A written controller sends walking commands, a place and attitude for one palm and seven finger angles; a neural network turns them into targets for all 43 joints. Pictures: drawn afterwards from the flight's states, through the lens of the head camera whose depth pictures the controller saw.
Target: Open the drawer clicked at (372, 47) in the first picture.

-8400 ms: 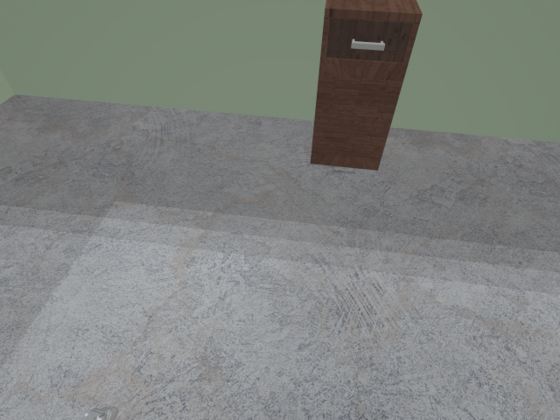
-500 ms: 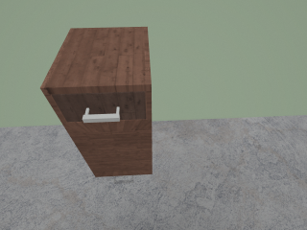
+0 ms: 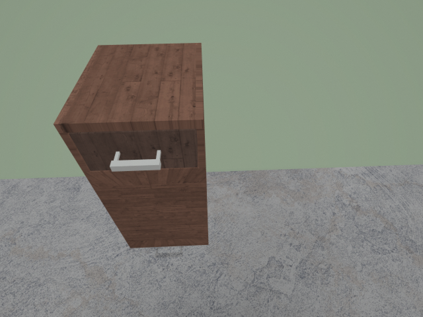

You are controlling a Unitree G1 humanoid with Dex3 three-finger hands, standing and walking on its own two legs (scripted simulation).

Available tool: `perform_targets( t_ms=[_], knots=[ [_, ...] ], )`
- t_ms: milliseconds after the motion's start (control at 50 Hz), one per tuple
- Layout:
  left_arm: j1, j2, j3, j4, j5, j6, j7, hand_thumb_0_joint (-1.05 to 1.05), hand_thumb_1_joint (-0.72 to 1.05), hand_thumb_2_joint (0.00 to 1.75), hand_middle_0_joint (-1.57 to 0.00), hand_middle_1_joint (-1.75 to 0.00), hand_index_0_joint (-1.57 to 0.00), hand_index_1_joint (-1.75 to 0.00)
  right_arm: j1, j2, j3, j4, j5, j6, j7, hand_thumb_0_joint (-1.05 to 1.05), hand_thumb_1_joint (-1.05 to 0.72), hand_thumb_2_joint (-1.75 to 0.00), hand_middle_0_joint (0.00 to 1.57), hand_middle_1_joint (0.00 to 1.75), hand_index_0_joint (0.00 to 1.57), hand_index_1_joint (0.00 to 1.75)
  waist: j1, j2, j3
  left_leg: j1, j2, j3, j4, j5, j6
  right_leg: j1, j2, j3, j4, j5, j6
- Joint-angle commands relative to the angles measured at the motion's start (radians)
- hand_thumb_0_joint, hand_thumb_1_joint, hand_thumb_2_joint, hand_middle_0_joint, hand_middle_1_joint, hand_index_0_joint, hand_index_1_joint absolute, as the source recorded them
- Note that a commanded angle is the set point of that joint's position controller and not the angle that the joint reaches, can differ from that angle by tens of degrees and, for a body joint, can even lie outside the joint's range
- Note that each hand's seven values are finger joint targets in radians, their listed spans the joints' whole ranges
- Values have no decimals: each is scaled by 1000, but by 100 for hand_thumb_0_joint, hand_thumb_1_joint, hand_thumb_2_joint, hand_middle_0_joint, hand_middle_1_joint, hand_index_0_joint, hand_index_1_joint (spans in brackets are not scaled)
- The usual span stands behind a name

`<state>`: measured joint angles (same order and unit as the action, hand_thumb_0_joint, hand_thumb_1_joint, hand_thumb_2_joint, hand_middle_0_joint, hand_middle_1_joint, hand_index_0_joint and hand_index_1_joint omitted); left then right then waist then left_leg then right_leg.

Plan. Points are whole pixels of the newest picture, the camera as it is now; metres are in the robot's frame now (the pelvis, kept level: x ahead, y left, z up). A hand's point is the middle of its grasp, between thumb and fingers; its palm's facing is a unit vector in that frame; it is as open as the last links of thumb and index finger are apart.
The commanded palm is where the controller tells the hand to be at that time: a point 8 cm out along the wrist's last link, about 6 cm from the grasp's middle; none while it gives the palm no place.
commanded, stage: raise the hand with hooked fingers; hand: left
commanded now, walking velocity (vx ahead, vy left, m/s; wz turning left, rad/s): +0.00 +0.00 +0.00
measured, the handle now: (137, 159) +0.53 +0.25 -0.08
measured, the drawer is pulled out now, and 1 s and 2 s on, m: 0.00 0.00 0.00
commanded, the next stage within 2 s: move the hooked fingers above the handle in 1.94 s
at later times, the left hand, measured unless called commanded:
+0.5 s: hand out of the picture +0.13 +0.20 -0.08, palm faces -0.13 -0.16 -0.98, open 8.8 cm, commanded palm +0.14 +0.22 -0.01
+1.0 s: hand (96, 263) +0.21 +0.23 -0.01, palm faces -0.04 -0.11 -0.99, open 11.8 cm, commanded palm +0.20 +0.24 +0.06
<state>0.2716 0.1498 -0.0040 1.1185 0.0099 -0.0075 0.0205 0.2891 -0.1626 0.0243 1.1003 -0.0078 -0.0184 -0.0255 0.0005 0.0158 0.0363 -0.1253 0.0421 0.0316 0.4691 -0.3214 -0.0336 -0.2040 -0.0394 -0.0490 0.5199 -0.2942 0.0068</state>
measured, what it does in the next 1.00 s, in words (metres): stands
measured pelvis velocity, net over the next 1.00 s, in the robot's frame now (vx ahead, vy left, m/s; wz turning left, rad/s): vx -0.02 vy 0.01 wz -0.02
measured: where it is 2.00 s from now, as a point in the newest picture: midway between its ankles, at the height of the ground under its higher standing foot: outside the picture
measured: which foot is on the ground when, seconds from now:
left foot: down 0.00-1.00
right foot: down 0.00-1.00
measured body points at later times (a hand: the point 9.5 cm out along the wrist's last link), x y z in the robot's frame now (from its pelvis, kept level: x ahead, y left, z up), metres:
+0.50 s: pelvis -0.04 -0.02 -0.03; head +0.00 -0.02 +0.42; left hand +0.13 +0.20 -0.03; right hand +0.21 -0.25 -0.09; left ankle -0.04 +0.14 -0.74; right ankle -0.01 -0.12 -0.74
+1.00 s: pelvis -0.02 +0.01 -0.02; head +0.01 -0.02 +0.43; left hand +0.21 +0.24 +0.04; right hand +0.14 -0.23 -0.13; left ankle -0.04 +0.14 -0.74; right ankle -0.01 -0.12 -0.74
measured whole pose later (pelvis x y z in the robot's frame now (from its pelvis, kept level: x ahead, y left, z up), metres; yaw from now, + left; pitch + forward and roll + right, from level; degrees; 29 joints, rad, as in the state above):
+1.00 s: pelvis -0.02 +0.01 -0.02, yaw -1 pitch +5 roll +1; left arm 0.24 0.36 -0.08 0.02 1.03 0.06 0.28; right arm 0.20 -0.23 -0.01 0.62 -0.04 0.04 -0.02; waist 0.05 0.03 -0.04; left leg -0.38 0.04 0.05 0.67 -0.37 -0.02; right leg -0.46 -0.05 -0.02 0.70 -0.33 0.01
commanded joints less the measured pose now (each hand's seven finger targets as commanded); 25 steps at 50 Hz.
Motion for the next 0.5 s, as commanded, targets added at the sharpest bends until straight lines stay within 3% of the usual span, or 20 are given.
perform_targets(
  t_ms=[0,20,40,60,80,100,120,140,160,180,200,240,280,300,320,380,420,440,480],
  knots=[
    [57,108,18,-31,-1,-18,10,0,90,90,-20,-30,-20,-30,68,-81,-19,-14,-4,-7,-6,0,-90,-90,20,30,20,30,2,-25,31,-75,48,-34,-83,200,51,32,-68,66,-99,244,-38],
    [158,155,32,11,6,-37,55,0,90,90,-20,-30,-20,-30,-52,-121,-42,-80,5,-13,1,0,-90,-90,20,30,20,30,53,-193,54,-180,56,4,162,217,15,54,-139,142,-92,808,-11],
    [-643,424,-20,-1520,150,-223,57,0,88,89,-20,-32,-20,-32,-54,-256,-36,-407,53,-173,-51,0,-90,-90,20,30,20,30,-34,207,-457,109,-44,28,-18,387,76,133,-40,185,12,663,-56],
    [-173,361,43,-1189,169,-111,139,0,85,88,-20,-33,-20,-33,-113,-162,-50,-350,35,-260,-93,0,-90,-90,20,30,20,30,43,314,-371,117,-20,23,-46,587,80,80,4,80,62,380,-67],
    [-137,261,23,-1157,122,-38,196,0,83,87,-21,-34,-21,-34,-114,-167,-71,-291,57,-284,-94,0,-90,-90,20,30,20,30,22,297,-263,31,-8,13,-21,465,42,-29,19,25,32,192,-52],
    [115,73,-80,-1005,158,54,205,0,81,86,-21,-36,-21,-36,-100,-122,-60,-311,68,-289,-90,0,-90,-90,20,30,20,30,8,154,-194,-55,4,4,-29,414,46,-63,24,4,29,165,-41],
    [-24,85,-121,-1205,206,40,202,0,78,85,-21,-37,-21,-37,-154,-149,-57,-398,69,-305,-83,0,-90,-90,20,30,20,30,8,77,-104,-99,-14,-15,-16,342,50,-94,19,13,20,189,-37],
    [2,169,-73,-1198,314,26,226,0,76,84,-21,-39,-21,-39,-163,-189,-67,-403,41,-304,-83,0,-90,-90,20,30,20,30,-8,4,-145,-120,-28,-12,18,275,59,-146,28,17,22,141,-40],
    [16,169,-92,-1178,408,17,255,0,74,83,-21,-40,-21,-40,-163,-193,-63,-432,15,-295,-76,0,-90,-90,20,30,20,30,-17,-78,-84,-184,-45,-14,43,202,63,-220,35,14,20,63,-38],
    [49,180,-76,-1130,494,25,282,0,71,82,-21,-42,-21,-42,-155,-199,-69,-471,1,-275,-64,0,-90,-90,20,30,20,30,-15,-135,-84,-231,-64,-18,71,160,63,-254,41,24,23,-11,-38],
    [125,165,-81,-1062,599,30,301,0,69,81,-22,-43,-22,-43,-147,-191,-81,-506,-14,-254,-50,0,-90,-90,20,30,20,30,7,-205,-97,-273,-77,-5,104,124,58,-280,40,22,26,-95,-35],
    [316,153,-75,-975,757,33,335,0,64,79,-22,-47,-22,-47,-184,-197,-101,-573,-43,-192,-20,0,-90,-90,20,30,20,30,66,-268,-70,-359,-86,-3,124,67,44,-275,42,78,12,-163,-48],
    [424,163,-49,-945,888,16,356,0,60,77,-22,-50,-22,-50,-210,-187,-104,-609,-39,-111,20,0,-90,-90,20,30,20,30,126,-268,-107,-417,-86,13,133,85,31,-218,41,124,43,-74,-71],
    [384,184,-47,-1020,942,3,367,0,57,76,-22,-51,-22,-51,-249,-190,-98,-647,-38,-79,37,0,-90,-90,20,30,20,30,140,-235,-149,-431,-92,21,142,97,30,-194,35,134,68,-19,-78],
    [359,215,-22,-1044,986,-4,383,0,55,75,-22,-53,-22,-53,-278,-182,-95,-668,-33,-55,46,0,-90,-90,20,30,20,30,148,-240,-165,-454,-94,28,153,95,32,-188,30,138,86,0,-78],
    [193,293,39,-1171,1096,-13,444,0,48,72,-23,-57,-23,-57,-302,-168,-95,-698,-38,-12,62,0,-90,-90,20,30,20,30,144,-121,-226,-452,-103,32,190,94,40,-198,37,159,132,35,-81],
    [117,310,62,-1233,1148,-11,503,0,43,70,-23,-60,-23,-60,-279,-152,-103,-713,-56,0,62,0,-90,-90,20,30,20,30,123,-25,-319,-400,-103,35,237,116,48,-235,41,162,170,80,-81],
    [21,320,55,-1310,1163,-19,528,0,41,69,-24,-62,-24,-62,-287,-151,-105,-719,-63,3,61,0,-90,-90,20,30,20,30,104,29,-349,-362,-105,26,268,124,48,-297,40,183,183,77,-85],
    [-211,351,65,-1430,1177,-53,577,0,36,67,-24,-64,-24,-64,-281,-143,-110,-700,-79,5,50,0,-90,-90,20,30,20,30,45,37,-394,-310,-98,0,343,107,55,-410,36,186,211,11,-77]
  ],
)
